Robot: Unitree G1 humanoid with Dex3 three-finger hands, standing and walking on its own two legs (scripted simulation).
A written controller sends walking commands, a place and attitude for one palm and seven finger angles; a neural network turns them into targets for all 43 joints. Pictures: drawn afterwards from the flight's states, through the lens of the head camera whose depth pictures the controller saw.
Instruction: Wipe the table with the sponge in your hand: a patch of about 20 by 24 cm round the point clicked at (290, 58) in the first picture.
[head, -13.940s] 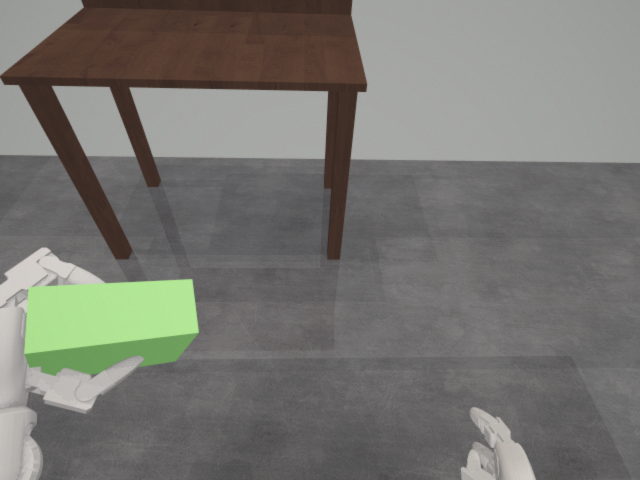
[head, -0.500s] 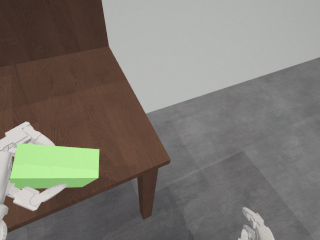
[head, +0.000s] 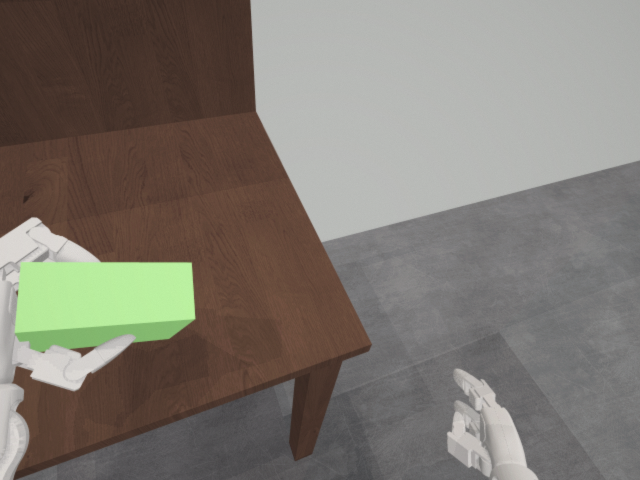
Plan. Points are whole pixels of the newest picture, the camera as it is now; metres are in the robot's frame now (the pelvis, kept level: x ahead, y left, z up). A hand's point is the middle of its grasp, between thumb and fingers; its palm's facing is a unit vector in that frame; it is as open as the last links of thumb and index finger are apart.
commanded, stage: look again from close up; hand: left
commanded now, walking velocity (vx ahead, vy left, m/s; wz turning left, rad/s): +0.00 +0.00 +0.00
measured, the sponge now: (134, 306) +0.24 +0.22 +0.13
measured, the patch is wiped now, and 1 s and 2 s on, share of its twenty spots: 0.00 0.00 0.00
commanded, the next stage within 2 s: shuffle to correct the standing spot in 0.36 s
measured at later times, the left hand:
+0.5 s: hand (76, 314) +0.21 +0.25 +0.16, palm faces +0.37 -0.84 -0.39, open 9.8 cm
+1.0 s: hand (145, 324) +0.21 +0.19 +0.16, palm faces +0.34 -0.85 -0.40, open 9.8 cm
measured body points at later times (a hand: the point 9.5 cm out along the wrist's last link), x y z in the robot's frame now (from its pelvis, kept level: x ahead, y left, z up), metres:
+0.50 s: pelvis +0.00 +0.00 +0.00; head +0.01 +0.02 +0.45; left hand +0.19 +0.29 +0.18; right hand +0.16 -0.23 -0.07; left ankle +0.01 +0.06 -0.74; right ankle +0.00 -0.15 -0.74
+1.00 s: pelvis -0.01 -0.06 +0.00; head +0.01 -0.05 +0.45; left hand +0.19 +0.23 +0.18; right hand +0.16 -0.29 -0.07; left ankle +0.01 +0.06 -0.74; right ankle +0.00 -0.15 -0.74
